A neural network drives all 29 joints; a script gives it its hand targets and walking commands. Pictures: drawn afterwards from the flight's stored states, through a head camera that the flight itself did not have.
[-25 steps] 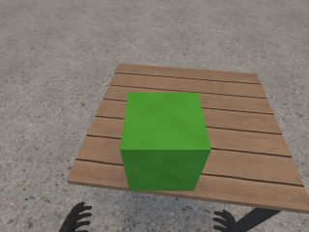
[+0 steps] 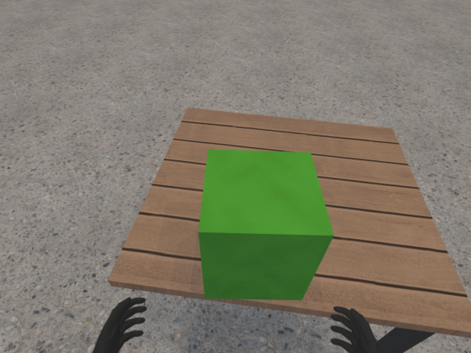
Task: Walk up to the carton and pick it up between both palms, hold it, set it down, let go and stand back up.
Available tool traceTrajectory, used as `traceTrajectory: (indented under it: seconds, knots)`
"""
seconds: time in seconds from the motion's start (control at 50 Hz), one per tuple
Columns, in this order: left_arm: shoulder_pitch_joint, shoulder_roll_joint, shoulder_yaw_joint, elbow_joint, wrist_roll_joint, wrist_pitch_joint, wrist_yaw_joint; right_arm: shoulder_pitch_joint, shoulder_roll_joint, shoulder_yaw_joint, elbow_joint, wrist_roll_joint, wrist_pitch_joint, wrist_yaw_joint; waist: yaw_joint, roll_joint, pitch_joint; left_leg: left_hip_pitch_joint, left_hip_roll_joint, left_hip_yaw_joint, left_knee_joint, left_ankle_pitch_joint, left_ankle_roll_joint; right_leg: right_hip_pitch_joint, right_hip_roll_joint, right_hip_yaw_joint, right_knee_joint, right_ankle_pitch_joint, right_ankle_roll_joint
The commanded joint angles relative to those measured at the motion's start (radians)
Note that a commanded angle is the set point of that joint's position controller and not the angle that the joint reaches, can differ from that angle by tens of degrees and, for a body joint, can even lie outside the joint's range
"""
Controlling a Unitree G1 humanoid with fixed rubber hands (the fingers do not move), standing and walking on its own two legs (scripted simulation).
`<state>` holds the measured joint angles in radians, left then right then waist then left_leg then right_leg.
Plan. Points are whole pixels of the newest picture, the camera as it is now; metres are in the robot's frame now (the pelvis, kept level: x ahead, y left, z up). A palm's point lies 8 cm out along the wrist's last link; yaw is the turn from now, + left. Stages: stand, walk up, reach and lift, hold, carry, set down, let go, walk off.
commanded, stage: reach and lift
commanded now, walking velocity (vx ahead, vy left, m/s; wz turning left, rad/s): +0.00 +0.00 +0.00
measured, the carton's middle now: (256, 227) +0.39 -0.02 -0.02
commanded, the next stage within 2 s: none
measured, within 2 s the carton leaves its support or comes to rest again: neither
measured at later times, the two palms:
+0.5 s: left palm (120, 309) +0.22 +0.22 -0.04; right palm (368, 320) +0.22 -0.21 -0.04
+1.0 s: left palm (127, 258) +0.29 +0.21 +0.01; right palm (364, 265) +0.30 -0.21 +0.01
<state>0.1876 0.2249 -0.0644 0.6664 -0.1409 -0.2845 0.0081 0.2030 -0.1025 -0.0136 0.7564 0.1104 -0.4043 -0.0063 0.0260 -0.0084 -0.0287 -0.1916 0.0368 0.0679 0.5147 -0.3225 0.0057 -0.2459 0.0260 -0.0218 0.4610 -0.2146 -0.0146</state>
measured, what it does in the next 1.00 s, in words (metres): stands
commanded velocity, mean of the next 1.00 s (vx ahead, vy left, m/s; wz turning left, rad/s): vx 0.00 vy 0.00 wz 0.00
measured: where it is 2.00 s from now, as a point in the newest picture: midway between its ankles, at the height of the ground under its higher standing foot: outside the picture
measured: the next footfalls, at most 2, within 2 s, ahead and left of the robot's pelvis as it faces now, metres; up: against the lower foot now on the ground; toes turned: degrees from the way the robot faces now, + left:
none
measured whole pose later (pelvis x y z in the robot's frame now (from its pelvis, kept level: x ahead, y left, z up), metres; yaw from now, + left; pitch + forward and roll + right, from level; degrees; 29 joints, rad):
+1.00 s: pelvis +0.01 +0.00 +0.01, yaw +1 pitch +5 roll -1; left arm -0.15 0.22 -0.04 0.75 -0.21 -0.38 0.01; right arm -0.16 -0.18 0.02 0.76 0.23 -0.35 -0.05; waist 0.00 0.01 -0.10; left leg -0.23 0.03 0.04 0.40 -0.26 0.00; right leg -0.27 0.03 -0.02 0.33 -0.15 -0.02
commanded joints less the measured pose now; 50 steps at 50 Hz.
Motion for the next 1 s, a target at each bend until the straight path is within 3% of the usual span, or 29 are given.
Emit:
traceTrajectory:
  seconds: [0.0,0.04,0.08,0.2,0.24,0.3,0.34,0.4,0.5,0.52,0.56,0.58,0.62,0.66,0.7,0.72,0.78,0.84,0.9,0.92,0.98]
  knots:
    - [-0.106,0.087,0.006,-0.089,-0.025,-0.067,0.02,-0.099,-0.09,-0.031,-0.099,0.002,-0.038,0.012,-0.004,0.06,-0.012,-0.203,-0.004,-0.023,-0.141,0.112,-0.057,0.149,0.013,0.044,-0.036,0.082,-0.022]
    - [-0.152,0.081,0.005,-0.104,-0.033,-0.088,0.029,-0.133,-0.108,-0.055,-0.09,0.006,-0.039,0.021,-0.008,0.089,-0.015,-0.215,-0.005,-0.026,-0.152,0.075,-0.056,0.133,0.01,0.042,-0.027,0.059,-0.026]
    - [-0.158,0.079,0.002,-0.076,-0.038,-0.112,0.039,-0.156,-0.108,-0.051,-0.088,0.02,-0.049,0.023,-0.015,0.059,-0.063,-0.204,-0.003,-0.028,-0.135,0.103,-0.057,0.141,0.01,0.044,-0.019,0.092,-0.021]
    - [-0.156,0.066,-0.021,-0.016,-0.055,-0.219,0.033,-0.161,-0.131,-0.056,-0.046,0.055,-0.121,0.03,-0.013,0.046,-0.11,-0.194,-0.019,-0.038,-0.093,0.204,-0.057,0.112,0.018,0.058,0.003,0.161,-0.024]
    - [-0.184,0.079,-0.006,0.006,-0.061,-0.24,0.028,-0.184,-0.118,-0.041,-0.074,0.046,-0.136,0.03,-0.015,0.007,-0.114,-0.24,-0.023,-0.031,-0.086,0.178,-0.05,0.128,0.014,0.065,0.007,0.159,-0.022]
    - [-0.247,0.088,-0.009,-0.02,-0.087,-0.29,0.038,-0.264,-0.139,-0.037,-0.087,0.054,-0.165,0.037,-0.016,0.02,-0.139,-0.288,-0.017,-0.031,-0.096,0.132,-0.043,0.142,0.012,0.068,0.03,0.141,-0.02]
    - [-0.239,0.077,-0.015,0.026,-0.089,-0.297,0.041,-0.265,-0.139,-0.026,-0.026,0.081,-0.165,0.044,-0.009,0.033,-0.148,-0.274,-0.023,-0.031,-0.089,0.171,-0.053,0.124,0.011,0.07,0.036,0.155,-0.019]
    - [-0.27,0.085,-0.018,-0.038,-0.105,-0.328,0.039,-0.29,-0.155,-0.017,-0.064,0.113,-0.196,0.042,-0.018,0.034,-0.226,-0.237,-0.032,-0.036,-0.061,0.262,-0.062,0.127,0.016,0.078,0.038,0.253,-0.015]
    - [-0.286,0.075,-0.001,0.003,-0.085,-0.303,0.023,-0.312,-0.159,-0.006,-0.049,0.113,-0.192,0.025,-0.023,0.02,-0.21,-0.25,-0.037,-0.039,-0.07,0.293,-0.061,0.165,0.014,0.086,0.025,0.293,-0.01]
    - [-0.267,0.082,0.008,0.014,-0.089,-0.302,0.017,-0.312,-0.166,-0.011,-0.066,0.113,-0.196,0.019,-0.029,-0.015,-0.225,-0.228,-0.038,-0.04,-0.067,0.313,-0.058,0.176,0.019,0.087,0.02,0.32,-0.008]
    - [-0.319,0.088,0.013,0.008,-0.092,-0.292,0.013,-0.34,-0.16,0.0,-0.062,0.125,-0.186,0.015,-0.036,-0.008,-0.224,-0.209,-0.041,-0.039,-0.085,0.315,-0.064,0.191,0.019,0.08,0.008,0.331,-0.003]
    - [-0.314,0.093,0.036,0.0,-0.076,-0.285,0.01,-0.349,-0.171,-0.009,-0.074,0.116,-0.18,0.012,-0.021,-0.006,-0.245,-0.211,-0.043,-0.036,-0.092,0.306,-0.063,0.209,0.018,0.081,0.004,0.329,0.002]
    - [-0.369,0.111,0.043,-0.053,-0.071,-0.279,0.012,-0.391,-0.17,0.006,-0.078,0.129,-0.165,0.014,-0.022,0.025,-0.266,-0.192,-0.05,-0.035,-0.089,0.357,-0.063,0.203,0.017,0.092,0.002,0.361,0.005]
    - [-0.362,0.1,0.049,-0.036,-0.067,-0.261,0.012,-0.4,-0.178,0.015,-0.095,0.132,-0.155,0.004,-0.018,0.021,-0.261,-0.155,-0.042,-0.037,-0.097,0.395,-0.066,0.218,0.019,0.084,-0.023,0.374,0.003]
    - [-0.392,0.088,0.051,-0.012,-0.063,-0.234,0.007,-0.43,-0.171,0.015,-0.081,0.136,-0.13,-0.004,-0.02,0.029,-0.233,-0.159,-0.037,-0.04,-0.113,0.356,-0.068,0.218,0.012,0.087,-0.05,0.352,-0.004]
    - [-0.396,0.082,0.058,-0.01,-0.071,-0.223,0.001,-0.407,-0.163,0.023,-0.073,0.128,-0.115,-0.01,-0.038,0.012,-0.228,-0.164,-0.042,-0.037,-0.113,0.368,-0.07,0.22,0.01,0.085,-0.057,0.367,-0.003]
    - [-0.464,0.1,0.057,-0.074,-0.067,-0.205,0.008,-0.478,-0.188,0.009,-0.128,0.135,-0.087,-0.018,-0.021,0.04,-0.305,-0.112,-0.035,-0.037,-0.143,0.385,-0.072,0.252,0.012,0.067,-0.07,0.384,-0.003]
    - [-0.508,0.098,0.065,-0.093,-0.055,-0.176,0.005,-0.519,-0.188,-0.002,-0.132,0.131,-0.046,-0.028,-0.027,0.067,-0.286,-0.109,-0.036,-0.041,-0.149,0.408,-0.075,0.235,0.013,0.072,-0.09,0.391,-0.005]
    - [-0.55,0.105,0.064,-0.04,-0.076,-0.145,-0.002,-0.565,-0.168,0.014,-0.124,0.126,0.001,-0.037,-0.034,0.015,-0.284,-0.114,-0.032,-0.04,-0.169,0.339,-0.052,0.239,-0.003,0.074,-0.115,0.34,0.005]
    - [-0.593,0.115,0.066,-0.043,-0.079,-0.138,0.0,-0.603,-0.177,-0.001,-0.126,0.121,0.018,-0.04,-0.029,0.032,-0.289,-0.118,-0.029,-0.046,-0.182,0.307,-0.053,0.234,-0.007,0.073,-0.117,0.311,0.0]
    - [-0.62,0.097,0.06,-0.072,-0.074,-0.126,0.002,-0.61,-0.169,0.007,-0.156,0.122,0.038,-0.049,-0.038,0.026,-0.327,-0.071,-0.029,-0.043,-0.168,0.393,-0.059,0.252,-0.001,0.065,-0.127,0.384,-0.001]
